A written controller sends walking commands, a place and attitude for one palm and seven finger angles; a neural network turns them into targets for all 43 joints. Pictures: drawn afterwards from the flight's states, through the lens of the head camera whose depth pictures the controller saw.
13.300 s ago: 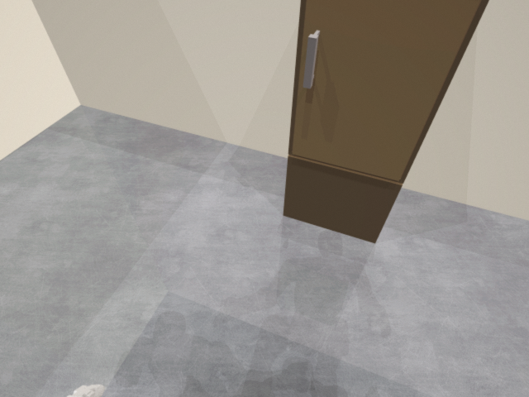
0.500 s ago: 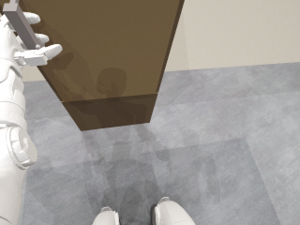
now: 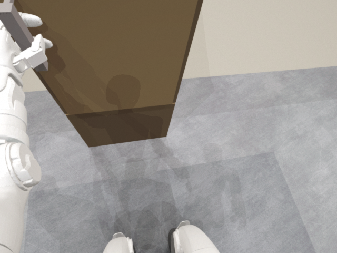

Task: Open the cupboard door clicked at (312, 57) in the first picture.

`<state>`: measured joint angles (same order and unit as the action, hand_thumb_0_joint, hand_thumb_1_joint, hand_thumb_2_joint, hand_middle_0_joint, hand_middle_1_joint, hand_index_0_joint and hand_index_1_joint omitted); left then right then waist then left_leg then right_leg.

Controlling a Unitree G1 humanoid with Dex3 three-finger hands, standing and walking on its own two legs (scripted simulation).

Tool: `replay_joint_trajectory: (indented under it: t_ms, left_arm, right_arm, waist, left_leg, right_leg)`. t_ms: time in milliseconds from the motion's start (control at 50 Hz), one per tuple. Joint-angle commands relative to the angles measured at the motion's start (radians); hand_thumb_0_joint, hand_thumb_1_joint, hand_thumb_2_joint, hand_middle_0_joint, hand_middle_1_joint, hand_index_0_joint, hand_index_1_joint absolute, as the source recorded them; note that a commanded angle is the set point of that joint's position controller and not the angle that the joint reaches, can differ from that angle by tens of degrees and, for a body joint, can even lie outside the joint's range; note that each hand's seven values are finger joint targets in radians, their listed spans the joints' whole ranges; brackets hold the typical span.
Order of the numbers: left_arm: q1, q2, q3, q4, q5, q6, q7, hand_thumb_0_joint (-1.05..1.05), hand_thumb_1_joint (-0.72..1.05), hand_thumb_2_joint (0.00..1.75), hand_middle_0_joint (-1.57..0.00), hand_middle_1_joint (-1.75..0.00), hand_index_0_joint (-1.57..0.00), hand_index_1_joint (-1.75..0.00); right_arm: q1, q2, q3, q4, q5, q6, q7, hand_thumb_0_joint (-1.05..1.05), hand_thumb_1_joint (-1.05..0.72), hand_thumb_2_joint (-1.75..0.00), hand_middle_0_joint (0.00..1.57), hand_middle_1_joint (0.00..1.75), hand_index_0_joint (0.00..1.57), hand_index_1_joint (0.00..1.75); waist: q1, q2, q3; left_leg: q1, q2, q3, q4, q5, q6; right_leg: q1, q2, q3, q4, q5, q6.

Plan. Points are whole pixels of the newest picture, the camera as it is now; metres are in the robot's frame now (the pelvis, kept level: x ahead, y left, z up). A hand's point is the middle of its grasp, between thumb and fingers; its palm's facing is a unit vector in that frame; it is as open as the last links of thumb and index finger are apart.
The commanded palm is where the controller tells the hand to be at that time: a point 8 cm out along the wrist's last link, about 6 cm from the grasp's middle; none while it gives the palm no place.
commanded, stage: pull the door open along its arc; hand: left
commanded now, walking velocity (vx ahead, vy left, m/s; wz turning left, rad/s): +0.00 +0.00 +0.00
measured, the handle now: (27, 34) +0.59 +0.23 +0.10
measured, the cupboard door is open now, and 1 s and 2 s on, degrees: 0 14 41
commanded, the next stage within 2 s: open thumb and fingers to let go in 1.58 s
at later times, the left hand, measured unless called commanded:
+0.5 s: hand (49, 84) +0.46 +0.18 +0.10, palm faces +0.21 -0.98 +0.08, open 6.0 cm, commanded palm +0.43 +0.23 +0.10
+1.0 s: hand (56, 82) +0.46 +0.17 +0.10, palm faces +0.50 -0.87 -0.01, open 5.7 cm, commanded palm +0.40 +0.20 +0.10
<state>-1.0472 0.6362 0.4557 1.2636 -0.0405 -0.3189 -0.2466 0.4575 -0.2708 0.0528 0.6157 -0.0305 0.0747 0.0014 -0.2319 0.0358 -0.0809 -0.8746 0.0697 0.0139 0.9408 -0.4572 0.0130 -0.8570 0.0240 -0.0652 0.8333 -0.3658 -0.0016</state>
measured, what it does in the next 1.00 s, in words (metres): stands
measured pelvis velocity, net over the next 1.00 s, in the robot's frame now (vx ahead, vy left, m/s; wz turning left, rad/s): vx -0.01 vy -0.02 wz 0.03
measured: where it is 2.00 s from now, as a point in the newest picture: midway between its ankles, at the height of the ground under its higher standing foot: outside the picture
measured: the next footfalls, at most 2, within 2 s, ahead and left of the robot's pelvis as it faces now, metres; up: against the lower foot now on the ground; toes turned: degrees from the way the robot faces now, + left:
none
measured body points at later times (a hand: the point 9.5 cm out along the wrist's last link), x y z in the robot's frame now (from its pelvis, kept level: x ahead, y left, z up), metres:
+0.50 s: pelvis +0.02 +0.00 +0.02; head +0.09 +0.00 +0.46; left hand +0.44 +0.23 +0.10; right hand +0.08 -0.26 -0.10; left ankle -0.02 +0.10 -0.69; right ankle +0.01 -0.12 -0.69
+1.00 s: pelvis -0.01 -0.02 +0.01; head +0.07 -0.02 +0.45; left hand +0.43 +0.21 +0.10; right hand -0.01 -0.28 -0.12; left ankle -0.02 +0.11 -0.69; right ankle +0.01 -0.12 -0.69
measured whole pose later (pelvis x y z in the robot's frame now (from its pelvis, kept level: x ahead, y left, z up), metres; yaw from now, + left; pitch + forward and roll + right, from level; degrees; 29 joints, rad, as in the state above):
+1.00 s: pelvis -0.01 -0.02 +0.01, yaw +2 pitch +16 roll -1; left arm -0.78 0.23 0.37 1.04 0.02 -0.42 0.39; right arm 0.41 -0.24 -0.02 0.73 -0.08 0.01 0.01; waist -0.13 0.03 -0.11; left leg -0.73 0.05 0.01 0.85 -0.40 -0.01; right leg -0.74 0.01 -0.07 0.81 -0.35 -0.03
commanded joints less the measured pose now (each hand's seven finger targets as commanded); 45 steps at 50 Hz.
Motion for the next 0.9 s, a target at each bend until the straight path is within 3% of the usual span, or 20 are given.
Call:
replay_joint_trajectory:
  t_ms: [0,120,180,240,300,340,360,380,400,420,460,480,520,580,620,680,720,780,820,880]
  left_arm:
    - [-0.405,0.280,0.029,-0.265,-0.021,-0.086,-0.008,0.00,0.90,0.90,-0.40,-1.35,-0.40,-1.35]
    - [-0.194,0.209,0.026,-0.331,-0.064,-0.080,-0.023,0.00,0.90,0.90,-0.40,-1.35,-0.40,-1.35]
    - [-0.076,0.187,0.034,-0.435,-0.088,-0.077,-0.020,0.00,0.90,0.90,-0.40,-1.35,-0.40,-1.35]
    - [0.077,0.118,0.012,-0.514,-0.121,-0.062,-0.016,0.00,0.90,0.90,-0.40,-1.35,-0.40,-1.35]
    - [0.231,0.070,0.001,-0.654,-0.147,-0.056,-0.002,0.00,0.90,0.90,-0.40,-1.35,-0.40,-1.35]
    - [0.294,-0.002,-0.045,-0.715,-0.161,-0.042,0.009,0.00,0.90,0.90,-0.40,-1.35,-0.40,-1.35]
    - [0.252,-0.013,-0.056,-0.737,-0.163,-0.040,0.018,0.00,0.90,0.90,-0.40,-1.35,-0.40,-1.35]
    - [0.188,-0.019,0.061,-0.782,-0.204,-0.029,0.155,0.00,0.90,0.90,-0.40,-1.35,-0.40,-1.35]
    - [0.182,-0.118,-0.003,-0.755,-0.187,-0.012,0.242,0.00,0.90,0.90,-0.40,-1.35,-0.40,-1.35]
    - [0.177,-0.155,-0.013,-0.720,-0.163,-0.003,0.312,0.00,0.90,0.90,-0.40,-1.35,-0.40,-1.35]
    - [0.049,-0.185,-0.032,-0.718,-0.093,-0.007,0.440,0.00,0.90,0.90,-0.40,-1.35,-0.40,-1.35]
    - [-0.034,-0.180,-0.040,-0.716,-0.042,-0.016,0.507,0.00,0.90,0.90,-0.40,-1.35,-0.40,-1.35]
    - [-0.061,-0.248,-0.071,-0.645,0.037,-0.019,0.628,0.00,0.90,0.90,-0.40,-1.35,-0.40,-1.35]
    - [-0.124,-0.295,-0.116,-0.595,0.104,-0.042,0.716,0.00,0.90,0.90,-0.40,-1.35,-0.40,-1.35]
    - [-0.167,-0.309,-0.147,-0.563,0.125,-0.063,0.721,0.00,0.90,0.90,-0.40,-1.35,-0.40,-1.35]
    - [-0.231,-0.283,-0.148,-0.530,0.130,-0.104,0.700,0.00,0.90,0.90,-0.40,-1.35,-0.40,-1.35]
    - [-0.259,-0.269,-0.147,-0.505,0.126,-0.129,0.679,0.00,0.90,0.90,-0.40,-1.35,-0.40,-1.35]
    - [-0.271,-0.246,-0.127,-0.452,0.109,-0.156,0.657,0.00,0.90,0.90,-0.40,-1.35,-0.40,-1.35]
    - [-0.283,-0.222,-0.113,-0.443,0.102,-0.175,0.648,0.00,0.90,0.90,-0.40,-1.35,-0.40,-1.35]
    - [-0.205,-0.224,-0.098,-0.425,0.085,-0.186,0.636,0.00,0.90,0.90,-0.40,-1.35,-0.40,-1.35]
  right_arm:
    - [0.205,-0.191,-0.071,-0.038,0.003,-0.010,-0.007,0.00,-0.90,-0.90,0.20,0.30,0.20,0.30]
    - [0.169,-0.184,-0.084,-0.078,0.016,0.001,0.001,0.00,-0.90,-0.90,0.20,0.30,0.20,0.30]
    - [0.149,-0.181,-0.092,-0.102,0.023,0.004,0.007,0.00,-0.90,-0.90,0.20,0.30,0.20,0.30]
    - [0.109,-0.169,-0.099,-0.128,0.035,0.002,0.014,0.00,-0.90,-0.90,0.20,0.30,0.20,0.30]
    - [0.069,-0.152,-0.104,-0.154,0.044,-0.009,0.019,0.00,-0.90,-0.90,0.20,0.30,0.20,0.30]
    - [0.040,-0.146,-0.103,-0.161,0.051,-0.017,0.021,0.00,-0.90,-0.90,0.20,0.30,0.20,0.30]
    - [0.029,-0.146,-0.104,-0.154,0.053,-0.020,0.019,0.00,-0.90,-0.90,0.20,0.30,0.20,0.30]
    - [0.006,-0.121,-0.106,-0.150,0.046,-0.031,0.015,0.00,-0.90,-0.90,0.20,0.30,0.20,0.30]
    - [-0.002,-0.113,-0.104,-0.135,0.039,-0.042,0.019,0.00,-0.90,-0.90,0.20,0.30,0.20,0.30]
    - [0.005,-0.114,-0.108,-0.114,0.033,-0.051,0.020,0.00,-0.90,-0.90,0.20,0.30,0.20,0.30]
    - [-0.003,-0.109,-0.107,-0.082,0.011,-0.064,0.022,0.00,-0.90,-0.90,0.20,0.30,0.20,0.30]
    - [0.002,-0.104,-0.107,-0.061,-0.003,-0.070,0.020,0.00,-0.90,-0.90,0.20,0.30,0.20,0.30]
    - [-0.012,-0.091,-0.106,-0.045,-0.027,-0.077,0.023,0.00,-0.90,-0.90,0.20,0.30,0.20,0.30]
    - [-0.012,-0.091,-0.114,-0.029,-0.047,-0.087,0.021,0.00,-0.90,-0.90,0.20,0.30,0.20,0.30]
    - [-0.020,-0.089,-0.114,-0.019,-0.050,-0.093,0.017,0.00,-0.90,-0.90,0.20,0.30,0.20,0.30]
    - [-0.014,-0.092,-0.115,-0.007,-0.053,-0.098,0.008,0.00,-0.90,-0.90,0.20,0.30,0.20,0.30]
    - [-0.020,-0.089,-0.112,0.002,-0.051,-0.102,0.004,0.00,-0.90,-0.90,0.20,0.30,0.20,0.30]
    - [-0.009,-0.091,-0.109,0.011,-0.050,-0.105,0.001,0.00,-0.90,-0.90,0.20,0.30,0.20,0.30]
    - [-0.004,-0.094,-0.111,0.019,-0.048,-0.106,0.000,0.00,-0.90,-0.90,0.20,0.30,0.20,0.30]
    - [0.004,-0.097,-0.113,0.015,-0.045,-0.105,0.002,0.00,-0.90,-0.90,0.20,0.30,0.20,0.30]
  waist:
    - [0.035,0.200,-0.547]
    - [0.081,0.126,-0.524]
    - [0.115,0.137,-0.550]
    - [0.139,0.078,-0.504]
    - [0.176,0.080,-0.511]
    - [0.171,0.052,-0.458]
    - [0.157,0.051,-0.429]
    - [0.205,0.041,-0.392]
    - [0.177,0.021,-0.363]
    - [0.164,-0.021,-0.343]
    - [0.144,0.030,-0.352]
    - [0.131,0.025,-0.357]
    - [0.130,0.037,-0.383]
    - [0.102,-0.025,-0.420]
    - [0.094,-0.002,-0.436]
    - [0.085,-0.026,-0.459]
    - [0.085,0.012,-0.444]
    - [0.084,-0.005,-0.428]
    - [0.086,0.003,-0.438]
    - [0.105,-0.003,-0.443]
  left_leg:
    - [0.400,-0.035,-0.058,-0.069,0.551,0.009]
    - [0.380,-0.037,-0.034,-0.092,0.567,0.013]
    - [0.420,-0.035,-0.032,-0.106,0.640,0.012]
    - [0.389,-0.038,-0.012,-0.132,0.632,0.016]
    - [0.394,-0.041,0.002,-0.153,0.682,0.019]
    - [0.390,-0.042,0.010,-0.169,0.654,0.017]
    - [0.396,-0.044,0.011,-0.173,0.624,0.016]
    - [0.358,-0.052,0.007,-0.171,0.599,0.007]
    - [0.360,-0.053,0.002,-0.179,0.567,-0.002]
    - [0.345,-0.052,-0.001,-0.177,0.529,-0.007]
    - [0.349,-0.058,-0.002,-0.167,0.479,-0.011]
    - [0.348,-0.057,-0.010,-0.153,0.476,-0.010]
    - [0.333,-0.064,-0.013,-0.144,0.431,-0.012]
    - [0.329,-0.065,-0.017,-0.133,0.399,-0.007]
    - [0.338,-0.067,-0.013,-0.134,0.378,-0.007]
    - [0.332,-0.068,-0.017,-0.135,0.358,-0.001]
    - [0.322,-0.072,-0.007,-0.136,0.330,0.002]
    - [0.292,-0.076,-0.009,-0.145,0.292,0.007]
    - [0.291,-0.075,-0.007,-0.150,0.280,0.007]
    - [0.285,-0.077,-0.003,-0.164,0.276,0.008]
  right_leg:
    - [0.240,0.040,0.024,-0.039,0.419,-0.014]
    - [0.316,0.042,0.023,-0.049,0.472,-0.013]
    - [0.355,0.042,0.022,-0.050,0.508,-0.018]
    - [0.414,0.037,0.025,-0.064,0.544,-0.013]
    - [0.492,0.027,0.035,-0.066,0.615,-0.018]
    - [0.493,0.025,0.029,-0.077,0.609,-0.012]
    - [0.480,0.026,0.028,-0.085,0.592,-0.010]
    - [0.460,0.031,0.013,-0.098,0.560,-0.010]
    - [0.441,0.032,0.006,-0.098,0.528,-0.005]
    - [0.419,0.029,0.001,-0.093,0.493,-0.003]
    - [0.380,0.016,0.008,-0.081,0.439,-0.004]
    - [0.363,0.013,0.012,-0.071,0.423,-0.005]
    - [0.336,0.004,0.013,-0.062,0.372,-0.007]
    - [0.331,0.003,0.017,-0.069,0.354,-0.006]
    - [0.329,-0.001,0.024,-0.072,0.349,-0.005]
    - [0.349,-0.001,0.031,-0.077,0.350,-0.005]
    - [0.349,-0.004,0.040,-0.087,0.340,-0.004]
    - [0.365,-0.002,0.045,-0.100,0.318,-0.003]
    - [0.373,-0.003,0.048,-0.104,0.305,-0.003]
    - [0.400,0.001,0.047,-0.115,0.300,-0.006]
